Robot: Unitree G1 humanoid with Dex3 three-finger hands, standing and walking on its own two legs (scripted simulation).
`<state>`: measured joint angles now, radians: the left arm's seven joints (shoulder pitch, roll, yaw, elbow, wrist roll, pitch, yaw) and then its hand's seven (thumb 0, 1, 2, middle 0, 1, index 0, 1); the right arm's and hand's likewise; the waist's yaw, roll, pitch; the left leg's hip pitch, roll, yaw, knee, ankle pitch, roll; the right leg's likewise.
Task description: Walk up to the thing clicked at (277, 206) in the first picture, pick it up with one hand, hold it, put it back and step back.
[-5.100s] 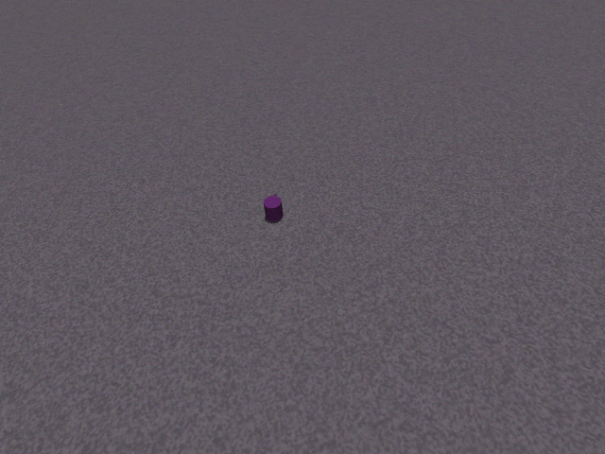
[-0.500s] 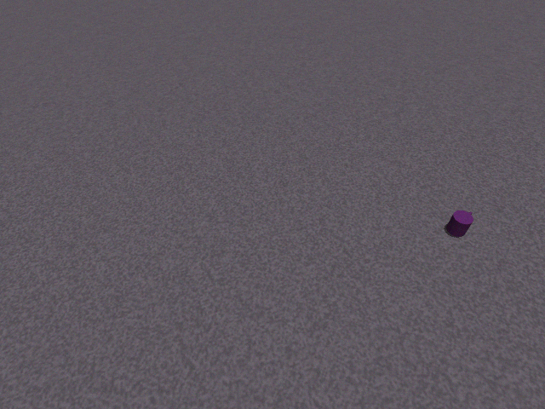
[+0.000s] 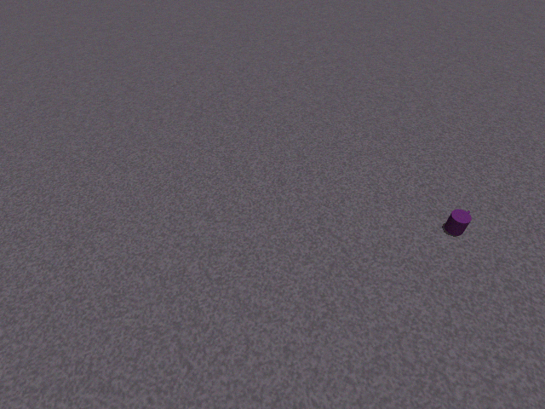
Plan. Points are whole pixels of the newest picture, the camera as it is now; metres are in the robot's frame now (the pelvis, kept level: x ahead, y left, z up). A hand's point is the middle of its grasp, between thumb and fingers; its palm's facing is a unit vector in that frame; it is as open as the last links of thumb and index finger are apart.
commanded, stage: stand
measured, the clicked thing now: (459, 220) +1.01 -0.81 -0.74
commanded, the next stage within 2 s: walk up in 0.86 s
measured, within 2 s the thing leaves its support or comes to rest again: neither
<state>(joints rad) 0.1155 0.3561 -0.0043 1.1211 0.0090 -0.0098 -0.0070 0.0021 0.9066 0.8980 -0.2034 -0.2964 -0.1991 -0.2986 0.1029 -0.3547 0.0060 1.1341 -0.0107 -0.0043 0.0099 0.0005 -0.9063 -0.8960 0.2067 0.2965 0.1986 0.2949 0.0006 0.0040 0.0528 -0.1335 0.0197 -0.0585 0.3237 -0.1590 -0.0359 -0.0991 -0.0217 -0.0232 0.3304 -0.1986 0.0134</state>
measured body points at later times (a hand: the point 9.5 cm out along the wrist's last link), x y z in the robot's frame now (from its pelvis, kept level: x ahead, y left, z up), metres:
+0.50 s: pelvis +0.00 +0.00 +0.00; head +0.01 +0.00 +0.45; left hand +0.07 +0.31 -0.13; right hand +0.07 -0.30 -0.13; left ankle +0.01 +0.14 -0.75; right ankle -0.01 -0.13 -0.75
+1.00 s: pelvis -0.01 +0.02 -0.01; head +0.03 +0.01 +0.44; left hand +0.08 +0.32 -0.14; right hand +0.09 -0.31 -0.13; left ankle +0.01 +0.14 -0.74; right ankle -0.01 -0.13 -0.75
